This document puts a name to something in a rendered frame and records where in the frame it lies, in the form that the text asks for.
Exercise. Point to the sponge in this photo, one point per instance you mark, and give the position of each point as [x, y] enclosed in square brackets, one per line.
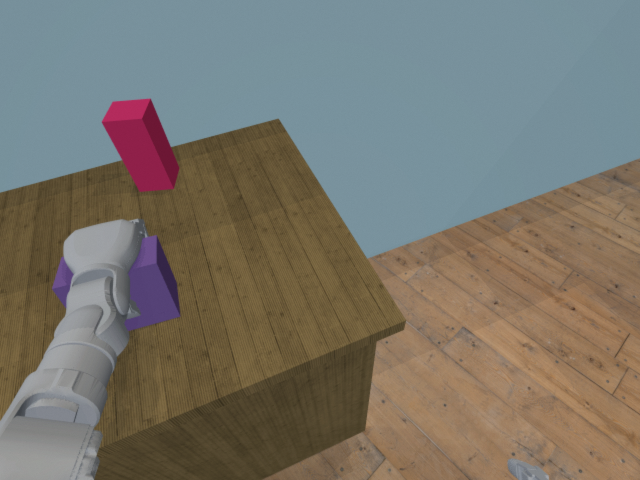
[152, 285]

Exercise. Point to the robot right hand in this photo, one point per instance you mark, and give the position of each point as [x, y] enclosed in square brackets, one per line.
[524, 471]

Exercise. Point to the left robot upper arm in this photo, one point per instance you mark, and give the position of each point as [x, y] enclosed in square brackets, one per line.
[43, 449]

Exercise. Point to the robot left forearm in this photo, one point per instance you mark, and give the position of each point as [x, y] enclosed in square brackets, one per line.
[70, 382]

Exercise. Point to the robot left hand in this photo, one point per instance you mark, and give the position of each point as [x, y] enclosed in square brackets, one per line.
[116, 242]

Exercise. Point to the table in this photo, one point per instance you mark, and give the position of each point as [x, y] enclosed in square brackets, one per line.
[271, 359]

